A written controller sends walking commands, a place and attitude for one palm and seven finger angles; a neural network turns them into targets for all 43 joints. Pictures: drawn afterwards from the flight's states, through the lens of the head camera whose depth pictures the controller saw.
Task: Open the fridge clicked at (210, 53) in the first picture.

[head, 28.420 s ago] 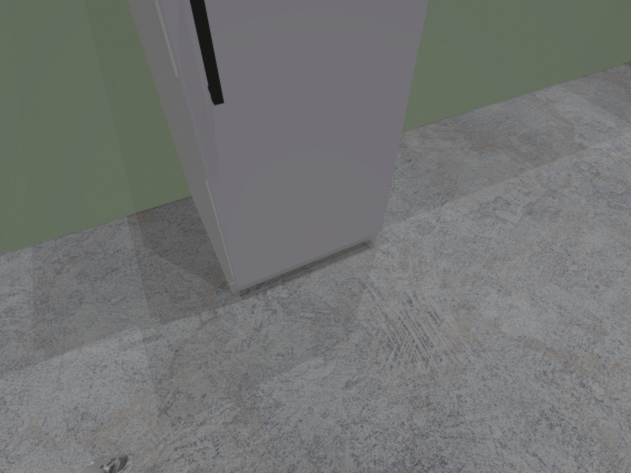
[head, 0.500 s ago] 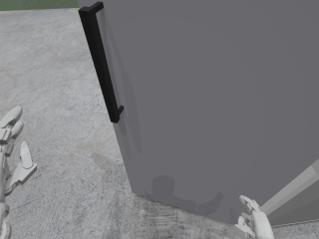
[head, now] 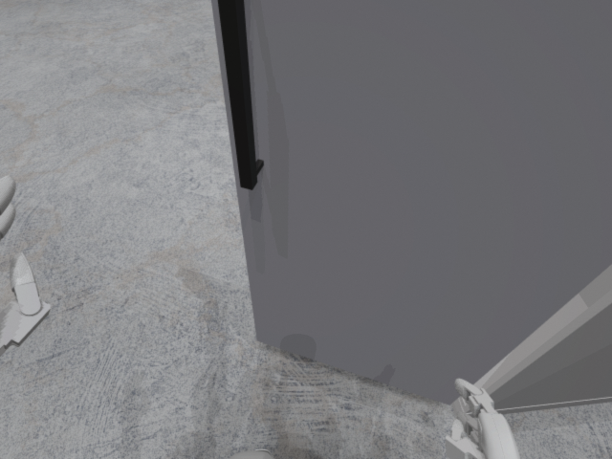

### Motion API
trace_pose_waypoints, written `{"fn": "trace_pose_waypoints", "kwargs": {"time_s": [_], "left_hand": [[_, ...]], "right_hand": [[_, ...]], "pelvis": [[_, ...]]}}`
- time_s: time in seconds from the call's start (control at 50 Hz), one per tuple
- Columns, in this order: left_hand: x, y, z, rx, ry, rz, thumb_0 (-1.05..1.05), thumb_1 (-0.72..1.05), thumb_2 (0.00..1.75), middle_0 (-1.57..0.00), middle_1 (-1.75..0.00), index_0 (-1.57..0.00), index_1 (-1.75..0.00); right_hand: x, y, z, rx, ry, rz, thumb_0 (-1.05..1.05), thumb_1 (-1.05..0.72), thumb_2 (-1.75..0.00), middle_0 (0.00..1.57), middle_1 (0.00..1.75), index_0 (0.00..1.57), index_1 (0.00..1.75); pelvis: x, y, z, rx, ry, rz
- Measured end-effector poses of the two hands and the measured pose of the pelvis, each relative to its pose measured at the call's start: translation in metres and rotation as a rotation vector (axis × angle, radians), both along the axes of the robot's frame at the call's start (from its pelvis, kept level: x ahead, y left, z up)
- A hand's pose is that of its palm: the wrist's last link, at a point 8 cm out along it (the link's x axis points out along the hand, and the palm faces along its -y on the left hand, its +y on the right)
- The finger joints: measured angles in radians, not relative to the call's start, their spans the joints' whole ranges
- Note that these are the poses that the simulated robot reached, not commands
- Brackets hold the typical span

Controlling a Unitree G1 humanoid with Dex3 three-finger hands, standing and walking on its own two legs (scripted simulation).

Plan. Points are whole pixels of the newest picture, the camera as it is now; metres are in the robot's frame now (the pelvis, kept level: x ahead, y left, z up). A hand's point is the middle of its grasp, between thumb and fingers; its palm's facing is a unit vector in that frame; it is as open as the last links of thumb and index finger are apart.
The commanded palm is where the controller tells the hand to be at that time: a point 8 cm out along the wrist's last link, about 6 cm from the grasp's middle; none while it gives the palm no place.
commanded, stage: step back with the hand held close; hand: left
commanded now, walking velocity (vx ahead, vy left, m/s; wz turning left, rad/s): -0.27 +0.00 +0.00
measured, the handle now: (247, 91) +0.51 +0.14 +0.22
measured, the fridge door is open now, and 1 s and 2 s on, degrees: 66 66 66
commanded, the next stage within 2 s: stop stepping back and stand still in 0.52 s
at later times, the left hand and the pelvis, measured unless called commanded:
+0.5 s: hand out of the picture +0.12 +0.28 +0.18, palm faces +0.36 -0.85 -0.39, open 7.4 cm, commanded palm +0.07 +0.32 +0.19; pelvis -0.09 +0.04 +0.00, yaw -6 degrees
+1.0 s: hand out of the picture +0.01 +0.37 +0.18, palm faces +0.47 -0.86 -0.20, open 7.4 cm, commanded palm -0.08 +0.40 +0.19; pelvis -0.23 +0.11 +0.00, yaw -4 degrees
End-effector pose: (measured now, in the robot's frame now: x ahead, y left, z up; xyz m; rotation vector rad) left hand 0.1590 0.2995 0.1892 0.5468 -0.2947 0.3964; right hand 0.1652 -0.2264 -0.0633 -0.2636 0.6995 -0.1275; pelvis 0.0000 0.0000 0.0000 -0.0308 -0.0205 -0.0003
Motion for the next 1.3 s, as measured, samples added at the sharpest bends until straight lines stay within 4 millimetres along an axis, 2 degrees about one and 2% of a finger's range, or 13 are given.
{"fn": "trace_pose_waypoints", "kwargs": {"time_s": [0.2, 0.38, 0.48, 0.56, 0.64, 0.74, 0.82, 0.86, 0.96, 1.04, 1.16, 1.22, 1.3], "left_hand": [[-0.021, 0.013, 0.001, -0.002, -0.09, -0.069, 0.02, 0.89, 0.9, -0.22, -0.3, -0.21, -0.31], [-0.057, 0.034, 0.016, -0.014, -0.08, -0.057, 0.02, 0.89, 0.9, -0.21, -0.3, -0.21, -0.31], [-0.074, 0.025, 0.007, -0.014, -0.079, -0.12, 0.02, 0.89, 0.9, -0.21, -0.3, -0.21, -0.31], [-0.073, 0.026, 0.008, -0.033, -0.132, -0.196, 0.02, 0.89, 0.9, -0.22, -0.3, -0.21, -0.31], [-0.078, 0.034, 0.009, -0.041, -0.136, -0.236, 0.02, 0.89, 0.9, -0.22, -0.3, -0.21, -0.31], [-0.128, 0.044, 0.014, -0.007, -0.022, -0.236, 0.02, 0.89, 0.9, -0.22, -0.3, -0.21, -0.31], [-0.185, 0.055, 0.016, 0.052, 0.013, -0.203, 0.02, 0.89, 0.9, -0.22, -0.3, -0.22, -0.31], [-0.201, 0.069, 0.015, 0.014, -0.033, -0.155, 0.02, 0.89, 0.9, -0.22, -0.3, -0.22, -0.31], [-0.201, 0.108, -0.003, -0.173, -0.171, -0.015, 0.01, 0.89, 0.9, -0.22, -0.3, -0.22, -0.31], [-0.198, 0.106, -0.005, -0.167, -0.138, -0.072, 0.02, 0.9, 0.9, -0.21, -0.3, -0.21, -0.31], [-0.241, 0.082, 0.021, -0.011, -0.022, -0.204, 0.02, 0.9, 0.9, -0.21, -0.3, -0.21, -0.31], [-0.263, 0.09, 0.027, 0.099, -0.027, -0.159, 0.02, 0.89, 0.9, -0.22, -0.3, -0.21, -0.31], [-0.276, 0.118, 0.024, 0.033, -0.079, -0.033, 0.01, 0.89, 0.9, -0.22, -0.3, -0.22, -0.31]], "right_hand": [[-0.045, 0.002, 0.0, -0.068, 0.031, -0.034, 0.02, -0.9, -0.89, 0.21, 0.3, 0.2, 0.3], [-0.074, 0.027, 0.018, -0.027, 0.024, -0.017, 0.02, -0.9, -0.89, 0.21, 0.3, 0.2, 0.3], [-0.084, 0.034, 0.009, -0.019, -0.01, 0.007, 0.02, -0.9, -0.89, 0.21, 0.3, 0.2, 0.3], [-0.107, 0.038, 0.009, -0.039, -0.018, -0.056, 0.02, -0.9, -0.89, 0.21, 0.3, 0.2, 0.3], [-0.137, 0.043, 0.019, -0.05, -0.04, -0.082, 0.02, -0.9, -0.89, 0.21, 0.3, 0.2, 0.3], [-0.183, 0.049, 0.034, -0.038, -0.05, -0.096, 0.02, -0.9, -0.89, 0.21, 0.3, 0.2, 0.3], [-0.219, 0.049, 0.021, -0.061, -0.008, -0.094, 0.01, -0.9, -0.89, 0.21, 0.3, 0.2, 0.3], [-0.239, 0.052, 0.017, -0.076, 0.045, -0.117, 0.01, -0.9, -0.89, 0.21, 0.3, 0.2, 0.3], [-0.275, 0.064, 0.01, -0.128, 0.052, -0.135, 0.02, -0.9, -0.89, 0.21, 0.3, 0.2, 0.3], [-0.299, 0.086, 0.009, -0.049, 0.007, -0.167, 0.02, -0.9, -0.9, 0.2, 0.3, 0.2, 0.3], [-0.329, 0.115, 0.015, 0.049, 0.041, -0.149, 0.02, -0.9, -0.89, 0.21, 0.3, 0.2, 0.3], [-0.328, 0.114, -0.003, 0.052, 0.067, -0.108, 0.02, -0.9, -0.89, 0.21, 0.3, 0.2, 0.3], [-0.326, 0.106, -0.013, 0.014, 0.118, -0.092, 0.02, -0.9, -0.89, 0.21, 0.3, 0.2, 0.3]], "pelvis": [[-0.031, 0.018, -0.005, -0.037, -0.012, 0.008], [-0.058, 0.027, 0.014, -0.079, 0.052, -0.016], [-0.089, 0.032, 0.002, -0.041, 0.059, -0.089], [-0.1, 0.043, -0.002, -0.046, 0.019, -0.098], [-0.129, 0.052, 0.001, -0.05, 0.005, -0.088], [-0.163, 0.06, 0.013, -0.068, 0.015, -0.071], [-0.191, 0.072, 0.004, -0.021, 0.001, -0.099], [-0.197, 0.078, 0.006, -0.015, -0.009, -0.106], [-0.218, 0.102, -0.001, -0.022, -0.006, -0.084], [-0.245, 0.109, 0.0, 0.004, -0.04, -0.063], [-0.255, 0.107, 0.021, -0.02, -0.006, -0.065], [-0.265, 0.106, 0.008, 0.024, 0.019, -0.05], [-0.272, 0.114, 0.006, 0.019, -0.001, -0.053]]}}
